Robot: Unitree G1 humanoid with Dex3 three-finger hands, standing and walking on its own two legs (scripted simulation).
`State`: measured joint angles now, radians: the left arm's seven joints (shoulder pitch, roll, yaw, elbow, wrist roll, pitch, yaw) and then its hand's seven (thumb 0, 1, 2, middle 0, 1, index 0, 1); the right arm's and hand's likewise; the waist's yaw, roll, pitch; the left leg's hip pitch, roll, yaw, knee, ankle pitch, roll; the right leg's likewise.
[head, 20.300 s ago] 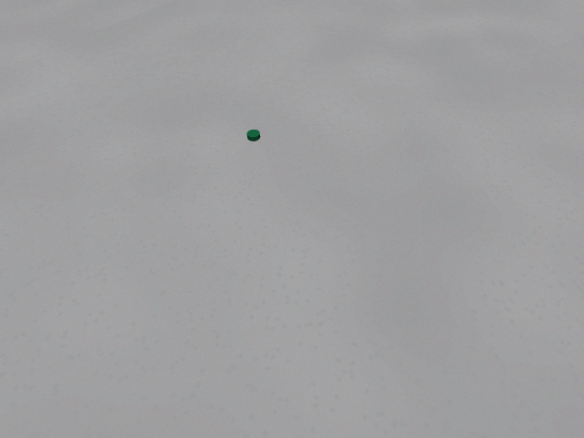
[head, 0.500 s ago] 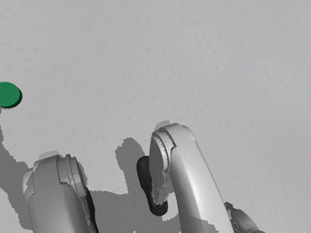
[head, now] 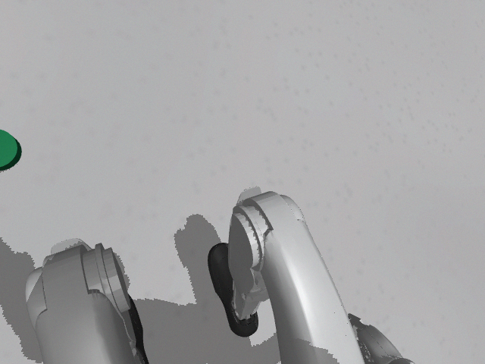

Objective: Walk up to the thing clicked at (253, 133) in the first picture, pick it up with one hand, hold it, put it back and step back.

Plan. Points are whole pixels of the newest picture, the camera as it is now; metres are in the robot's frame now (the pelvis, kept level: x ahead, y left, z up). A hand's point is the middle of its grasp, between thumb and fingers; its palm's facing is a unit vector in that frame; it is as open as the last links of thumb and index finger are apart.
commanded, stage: rise first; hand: left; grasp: from above
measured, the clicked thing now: out of the picture +0.50 +0.30 -0.31
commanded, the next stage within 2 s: approach in 0.68 s
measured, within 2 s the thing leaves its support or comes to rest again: neither
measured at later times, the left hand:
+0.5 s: hand out of the picture +0.47 +0.34 -0.19, palm faces -0.42 -0.10 -0.90, open 14.2 cm
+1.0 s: hand out of the picture +0.47 +0.32 -0.18, palm faces -0.42 -0.07 -0.90, open 14.1 cm
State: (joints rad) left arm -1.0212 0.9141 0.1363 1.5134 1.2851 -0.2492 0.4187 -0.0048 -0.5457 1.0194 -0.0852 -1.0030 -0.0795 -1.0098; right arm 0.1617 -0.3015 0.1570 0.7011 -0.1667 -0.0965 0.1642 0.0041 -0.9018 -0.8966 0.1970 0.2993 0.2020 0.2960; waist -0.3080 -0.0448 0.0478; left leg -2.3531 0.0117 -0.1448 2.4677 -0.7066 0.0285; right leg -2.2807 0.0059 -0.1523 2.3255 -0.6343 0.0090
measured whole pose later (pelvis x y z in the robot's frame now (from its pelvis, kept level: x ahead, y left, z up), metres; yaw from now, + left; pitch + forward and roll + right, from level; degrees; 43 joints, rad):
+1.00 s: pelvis +0.00 +0.00 +0.00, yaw +0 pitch +32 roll -11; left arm -1.05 0.90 0.06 1.49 1.28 -0.25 0.40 -0.01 -0.55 1.02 -0.09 -1.02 -0.09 -1.03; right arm 0.17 -0.30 0.16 0.69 -0.17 -0.11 0.17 0.00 -0.90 -0.89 0.20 0.30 0.20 0.30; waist -0.31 -0.06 0.03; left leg -2.35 0.01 -0.15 2.46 -0.69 0.03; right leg -2.28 0.01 -0.15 2.32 -0.62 0.01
